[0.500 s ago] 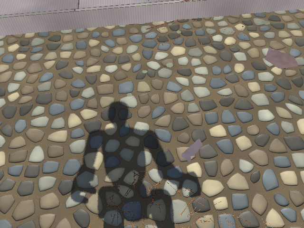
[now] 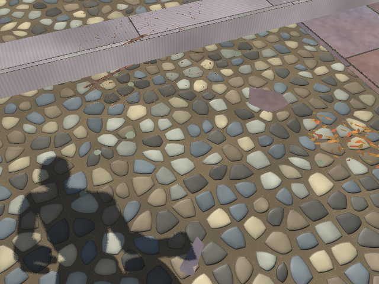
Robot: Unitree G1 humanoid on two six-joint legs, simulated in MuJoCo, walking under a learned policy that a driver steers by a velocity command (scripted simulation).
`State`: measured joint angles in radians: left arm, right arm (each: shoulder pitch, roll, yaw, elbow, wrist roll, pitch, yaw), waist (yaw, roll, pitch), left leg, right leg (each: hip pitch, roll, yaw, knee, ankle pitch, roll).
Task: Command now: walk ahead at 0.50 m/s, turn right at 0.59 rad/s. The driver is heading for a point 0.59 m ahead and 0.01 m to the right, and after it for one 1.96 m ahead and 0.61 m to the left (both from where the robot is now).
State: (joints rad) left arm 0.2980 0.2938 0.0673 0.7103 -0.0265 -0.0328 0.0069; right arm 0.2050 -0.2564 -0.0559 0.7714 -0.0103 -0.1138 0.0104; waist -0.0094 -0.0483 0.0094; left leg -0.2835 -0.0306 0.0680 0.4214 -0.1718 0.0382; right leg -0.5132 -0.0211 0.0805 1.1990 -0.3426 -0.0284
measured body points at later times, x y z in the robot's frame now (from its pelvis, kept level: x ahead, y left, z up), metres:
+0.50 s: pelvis +0.25 -0.08 -0.01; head +0.29 -0.10 +0.44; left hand +0.47 +0.13 -0.10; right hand +0.26 -0.37 -0.14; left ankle +0.17 +0.09 -0.64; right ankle +0.29 -0.18 -0.74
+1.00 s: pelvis +0.50 -0.08 -0.02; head +0.56 -0.07 +0.43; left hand +0.61 +0.20 -0.14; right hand +0.68 -0.34 -0.11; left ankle +0.61 -0.01 -0.74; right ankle +0.35 -0.21 -0.64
